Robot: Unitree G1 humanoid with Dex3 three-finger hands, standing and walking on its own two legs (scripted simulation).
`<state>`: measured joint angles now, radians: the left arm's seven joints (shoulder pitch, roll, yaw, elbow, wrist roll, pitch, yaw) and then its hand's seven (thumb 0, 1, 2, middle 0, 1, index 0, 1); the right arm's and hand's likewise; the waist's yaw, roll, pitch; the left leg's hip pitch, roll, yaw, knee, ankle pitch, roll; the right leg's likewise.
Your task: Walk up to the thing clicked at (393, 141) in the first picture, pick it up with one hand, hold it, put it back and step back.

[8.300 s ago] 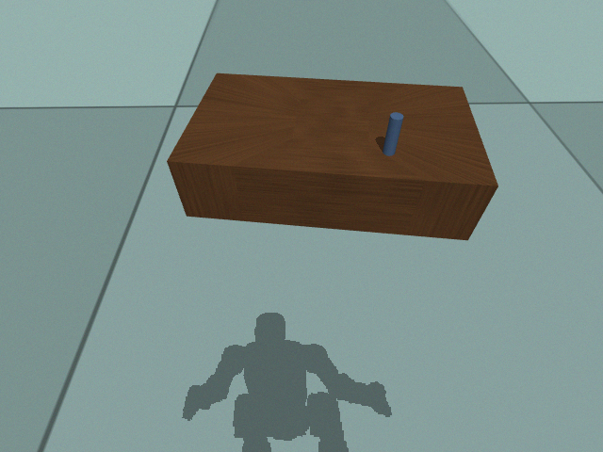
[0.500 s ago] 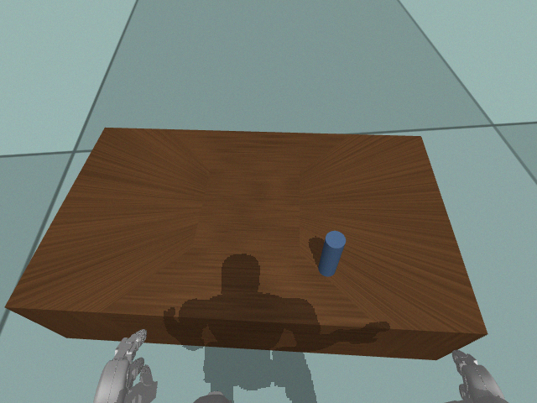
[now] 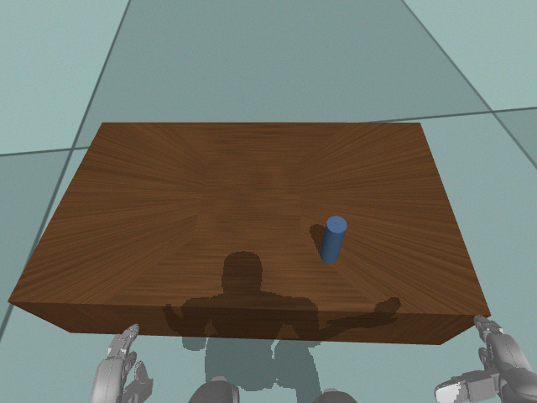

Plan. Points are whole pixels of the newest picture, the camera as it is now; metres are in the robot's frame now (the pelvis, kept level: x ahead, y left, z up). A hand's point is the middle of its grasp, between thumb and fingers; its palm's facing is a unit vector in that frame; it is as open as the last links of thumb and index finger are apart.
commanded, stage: go down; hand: right
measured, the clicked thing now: (332, 241) +0.53 -0.14 -0.30
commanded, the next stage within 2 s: approach in 1.52 s
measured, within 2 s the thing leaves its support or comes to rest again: neither
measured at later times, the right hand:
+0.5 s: hand (466, 265) +0.33 -0.31 -0.04, palm faces +0.10 +0.98 -0.15, open 17.5 cm
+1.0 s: hand (465, 230) +0.39 -0.33 -0.03, palm faces +0.10 +0.99 -0.10, open 17.3 cm
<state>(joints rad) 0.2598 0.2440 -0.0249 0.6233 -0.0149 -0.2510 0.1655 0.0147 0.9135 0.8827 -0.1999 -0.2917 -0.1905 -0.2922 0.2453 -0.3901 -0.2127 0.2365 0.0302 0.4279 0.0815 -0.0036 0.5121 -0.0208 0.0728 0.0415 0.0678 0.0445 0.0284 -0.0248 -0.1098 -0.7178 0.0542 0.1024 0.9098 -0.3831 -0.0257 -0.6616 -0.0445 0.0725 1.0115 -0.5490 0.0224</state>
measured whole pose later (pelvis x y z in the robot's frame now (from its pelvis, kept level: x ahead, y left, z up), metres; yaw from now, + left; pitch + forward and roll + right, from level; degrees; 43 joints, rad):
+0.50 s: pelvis -0.02 +0.00 -0.01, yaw +2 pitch +16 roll +2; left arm 0.33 0.29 -0.01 0.69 0.00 -0.18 0.10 0.01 0.91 0.89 -0.20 -0.29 -0.19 -0.29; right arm -0.37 -0.60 -0.47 0.94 0.06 -0.05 0.39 -0.01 0.56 -0.03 0.06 0.04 0.06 0.05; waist 0.07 0.00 -0.07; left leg -0.89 0.06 0.07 0.97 -0.36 -0.02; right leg -0.82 -0.04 0.04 1.06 -0.53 0.02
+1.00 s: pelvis -0.02 +0.00 -0.03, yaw +2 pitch +22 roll +3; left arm 0.31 0.31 -0.04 0.68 0.01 -0.13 0.05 0.01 0.92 0.89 -0.20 -0.30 -0.20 -0.29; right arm -0.63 -0.75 -0.57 1.20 0.05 -0.23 0.49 -0.01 0.49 -0.04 0.07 0.04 0.06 0.04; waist 0.11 0.02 -0.09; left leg -1.05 0.05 0.07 1.04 -0.36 -0.02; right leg -0.98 -0.05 0.05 1.15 -0.55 0.02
